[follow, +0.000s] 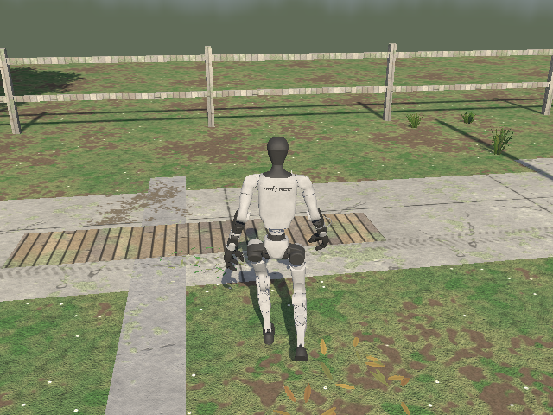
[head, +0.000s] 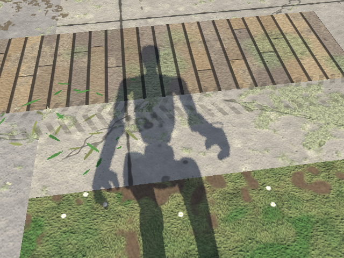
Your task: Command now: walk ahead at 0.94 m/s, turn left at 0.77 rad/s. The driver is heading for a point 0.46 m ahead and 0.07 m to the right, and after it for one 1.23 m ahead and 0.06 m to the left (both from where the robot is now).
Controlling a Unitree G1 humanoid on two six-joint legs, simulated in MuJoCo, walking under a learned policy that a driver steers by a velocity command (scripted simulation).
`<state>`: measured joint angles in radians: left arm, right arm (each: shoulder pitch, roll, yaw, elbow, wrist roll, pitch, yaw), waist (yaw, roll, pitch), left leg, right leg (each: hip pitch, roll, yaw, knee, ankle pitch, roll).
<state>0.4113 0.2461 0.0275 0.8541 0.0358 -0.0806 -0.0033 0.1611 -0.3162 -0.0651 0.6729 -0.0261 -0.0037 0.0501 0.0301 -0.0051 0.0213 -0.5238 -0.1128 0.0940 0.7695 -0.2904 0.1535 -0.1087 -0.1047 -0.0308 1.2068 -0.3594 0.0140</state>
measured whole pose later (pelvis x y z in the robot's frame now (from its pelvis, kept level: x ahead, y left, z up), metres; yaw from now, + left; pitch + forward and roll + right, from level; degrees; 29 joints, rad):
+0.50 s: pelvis +0.48 -0.01 +0.02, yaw -3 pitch +0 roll -2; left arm 0.29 0.31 0.06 0.83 0.02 -0.04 -0.02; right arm 0.29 -0.28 -0.01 0.81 -0.03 -0.09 -0.01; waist 0.03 0.02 0.05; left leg -0.25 -0.06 -0.03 1.42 -0.29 0.06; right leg -0.40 0.15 -0.10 0.59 -0.20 -0.16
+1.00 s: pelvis +0.99 +0.01 +0.03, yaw -6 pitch +1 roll +2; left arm 0.29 0.28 0.03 0.88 0.02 -0.08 -0.01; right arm 0.30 -0.30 -0.05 0.87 -0.04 -0.08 0.00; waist -0.01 -0.02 0.03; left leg -0.29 -0.08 0.09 0.48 -0.21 0.08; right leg -0.40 0.00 0.06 1.32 -0.29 -0.10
